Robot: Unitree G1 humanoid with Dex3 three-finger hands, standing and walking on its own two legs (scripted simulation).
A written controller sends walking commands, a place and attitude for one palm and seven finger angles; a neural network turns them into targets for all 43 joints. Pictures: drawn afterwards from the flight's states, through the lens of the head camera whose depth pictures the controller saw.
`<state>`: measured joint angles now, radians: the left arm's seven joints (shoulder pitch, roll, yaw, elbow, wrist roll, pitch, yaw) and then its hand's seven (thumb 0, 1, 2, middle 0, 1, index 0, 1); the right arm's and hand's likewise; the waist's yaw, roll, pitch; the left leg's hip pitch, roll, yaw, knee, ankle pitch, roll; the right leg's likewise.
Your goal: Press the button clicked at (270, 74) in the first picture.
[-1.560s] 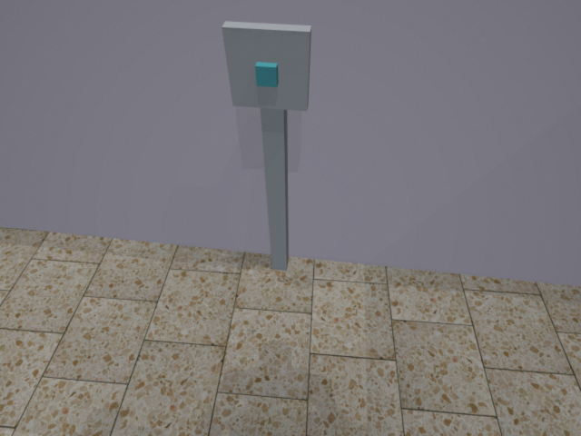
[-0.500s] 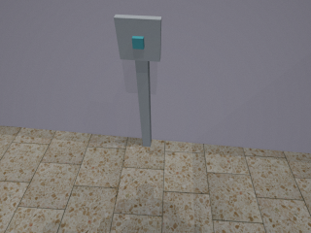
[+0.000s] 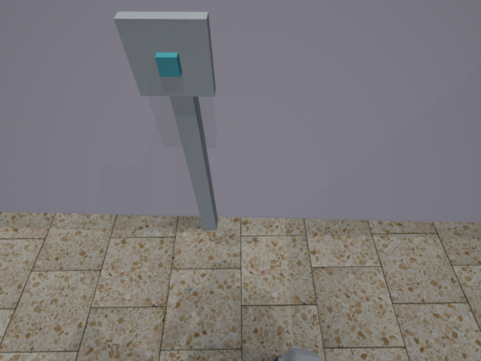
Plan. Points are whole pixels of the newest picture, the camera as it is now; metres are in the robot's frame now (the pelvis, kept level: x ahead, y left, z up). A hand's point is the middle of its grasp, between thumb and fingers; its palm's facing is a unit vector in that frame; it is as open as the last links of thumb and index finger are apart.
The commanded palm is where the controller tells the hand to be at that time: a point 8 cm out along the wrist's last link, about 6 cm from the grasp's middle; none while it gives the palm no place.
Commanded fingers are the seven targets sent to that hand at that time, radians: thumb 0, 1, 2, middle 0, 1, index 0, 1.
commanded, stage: take the last steps up to it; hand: left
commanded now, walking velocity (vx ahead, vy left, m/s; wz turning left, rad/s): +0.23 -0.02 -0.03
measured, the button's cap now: (169, 63) +0.66 +0.17 +0.11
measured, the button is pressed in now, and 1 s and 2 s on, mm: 0 0 0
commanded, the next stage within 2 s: come to a stop and stand still in 0.22 s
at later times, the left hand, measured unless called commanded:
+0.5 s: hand (166, 348) +0.16 +0.15 -0.17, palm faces +0.06 -0.98 -0.20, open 7.3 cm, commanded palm none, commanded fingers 0.00 0.90 0.90 -0.20 -0.30 -0.20 -0.30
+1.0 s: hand (155, 311) +0.22 +0.19 -0.16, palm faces +0.05 -0.97 -0.25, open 7.3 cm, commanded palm none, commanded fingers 0.00 0.90 0.90 -0.20 -0.30 -0.20 -0.30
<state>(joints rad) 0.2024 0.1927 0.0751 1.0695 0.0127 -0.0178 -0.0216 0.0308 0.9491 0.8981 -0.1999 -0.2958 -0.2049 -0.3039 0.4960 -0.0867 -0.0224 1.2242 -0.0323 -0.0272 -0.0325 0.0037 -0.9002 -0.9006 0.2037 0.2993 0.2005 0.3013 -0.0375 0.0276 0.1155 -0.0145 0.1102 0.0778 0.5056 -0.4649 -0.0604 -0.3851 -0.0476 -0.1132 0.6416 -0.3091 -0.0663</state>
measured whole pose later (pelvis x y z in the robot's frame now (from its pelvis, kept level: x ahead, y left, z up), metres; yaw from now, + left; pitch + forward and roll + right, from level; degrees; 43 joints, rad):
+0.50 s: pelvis +0.16 -0.03 +0.01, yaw +1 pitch +0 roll +1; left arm 0.24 0.17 0.05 1.11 0.02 -0.02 0.02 0.03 0.94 0.90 -0.20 -0.30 -0.21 -0.30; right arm 0.16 -0.15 -0.04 1.04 -0.01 -0.02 -0.05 -0.01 -0.94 -0.90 0.20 0.30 0.20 0.30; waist 0.01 -0.02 0.08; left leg -0.22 0.08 0.12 0.54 -0.31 -0.04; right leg -0.24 -0.04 -0.08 0.59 -0.28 -0.01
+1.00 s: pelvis +0.16 -0.01 +0.02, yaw +0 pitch +0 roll +0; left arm 0.13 0.20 0.05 1.00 0.01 0.04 0.04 0.01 0.91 0.90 -0.20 -0.30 -0.20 -0.30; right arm 0.15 -0.16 -0.03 1.00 -0.03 0.03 -0.04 0.00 -0.90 -0.90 0.20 0.30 0.20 0.30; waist 0.01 0.00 0.14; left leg -0.27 0.04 0.07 0.50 -0.23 0.01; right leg -0.31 -0.01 0.00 0.82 -0.52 0.01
